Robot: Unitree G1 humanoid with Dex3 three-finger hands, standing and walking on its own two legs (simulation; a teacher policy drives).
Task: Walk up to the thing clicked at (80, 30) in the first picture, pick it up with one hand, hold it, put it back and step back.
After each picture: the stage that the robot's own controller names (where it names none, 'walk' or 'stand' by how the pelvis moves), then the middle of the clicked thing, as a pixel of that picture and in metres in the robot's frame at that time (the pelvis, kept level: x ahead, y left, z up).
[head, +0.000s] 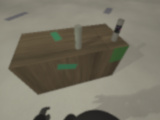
stand; (78, 37) +0.76 +0.18 +0.04
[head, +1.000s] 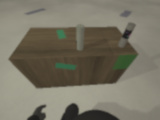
walk; (80, 38) +0.71 +0.17 +0.06
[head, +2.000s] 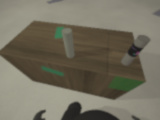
stand; (68, 44) +0.53 +0.24 +0.06
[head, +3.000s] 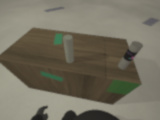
stand; (69, 50) +0.53 +0.21 +0.05
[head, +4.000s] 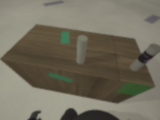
stand; (81, 51) +0.51 +0.11 +0.05
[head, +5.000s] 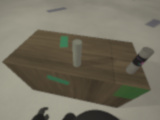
stand; (77, 54) +0.51 +0.14 +0.04
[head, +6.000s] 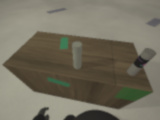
stand; (77, 56) +0.49 +0.13 +0.03
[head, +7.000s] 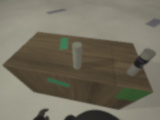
stand; (77, 57) +0.49 +0.14 +0.03
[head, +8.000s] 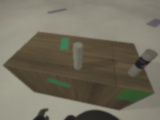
stand; (77, 57) +0.49 +0.13 +0.03
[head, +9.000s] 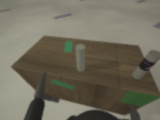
rise first; (80, 59) +0.48 +0.13 +0.04
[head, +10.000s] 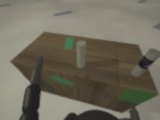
go down; (81, 55) +0.51 +0.12 +0.05
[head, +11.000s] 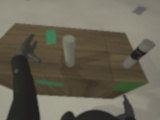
go down; (69, 53) +0.47 +0.13 +0.07
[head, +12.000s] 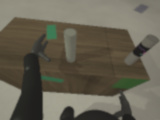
close in; (70, 48) +0.49 +0.12 +0.09
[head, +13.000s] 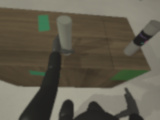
close; (65, 39) +0.51 +0.13 +0.12
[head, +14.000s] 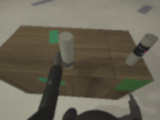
lift; (67, 53) +0.40 +0.14 +0.15
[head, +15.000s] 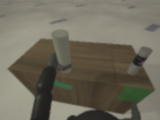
lift; (63, 55) +0.32 +0.17 +0.24
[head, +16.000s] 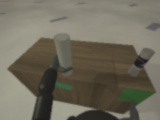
hold; (65, 57) +0.33 +0.16 +0.21
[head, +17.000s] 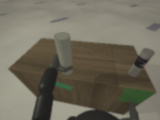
hold; (65, 56) +0.32 +0.16 +0.22
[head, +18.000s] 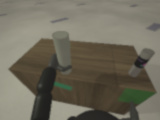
crouch; (64, 56) +0.32 +0.17 +0.23
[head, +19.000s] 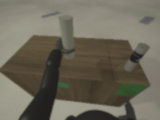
crouch; (68, 40) +0.45 +0.15 +0.24
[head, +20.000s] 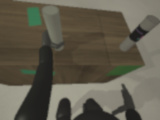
lower; (55, 32) +0.53 +0.16 +0.12
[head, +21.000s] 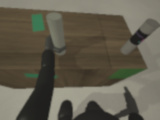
lower; (58, 37) +0.52 +0.16 +0.12
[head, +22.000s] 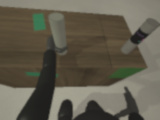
lower; (59, 37) +0.51 +0.15 +0.12
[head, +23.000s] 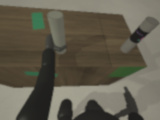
lower; (58, 36) +0.52 +0.15 +0.12
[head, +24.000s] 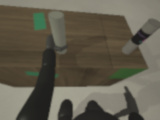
loosen; (59, 36) +0.52 +0.16 +0.12
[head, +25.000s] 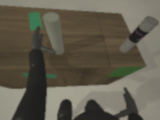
withdraw; (56, 37) +0.51 +0.16 +0.12
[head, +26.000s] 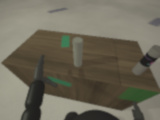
sink last; (77, 53) +0.49 +0.14 +0.07
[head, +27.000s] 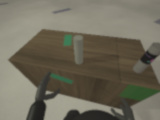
stand; (78, 51) +0.52 +0.15 +0.07
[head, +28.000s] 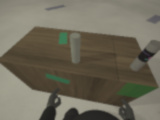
stand; (75, 49) +0.51 +0.14 +0.09
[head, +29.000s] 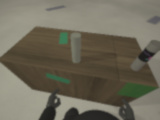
stand; (76, 49) +0.51 +0.14 +0.09
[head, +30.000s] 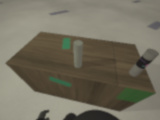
stand; (78, 55) +0.51 +0.14 +0.04
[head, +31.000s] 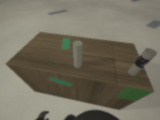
stand; (77, 55) +0.51 +0.13 +0.03
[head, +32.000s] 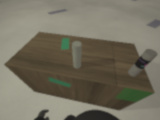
stand; (77, 56) +0.50 +0.14 +0.03
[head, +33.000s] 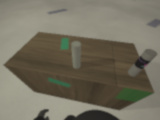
walk; (76, 56) +0.50 +0.14 +0.03
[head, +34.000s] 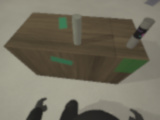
walk; (77, 31) +0.66 +0.17 +0.06
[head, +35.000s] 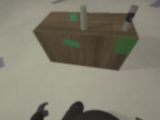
walk; (83, 18) +1.02 +0.18 +0.05
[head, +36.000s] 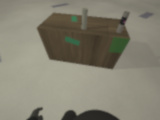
stand; (84, 19) +1.16 +0.15 +0.06
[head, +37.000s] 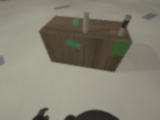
stand; (85, 23) +1.13 +0.14 +0.03
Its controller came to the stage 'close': yes
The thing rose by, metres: 0.20
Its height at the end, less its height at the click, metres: +0.00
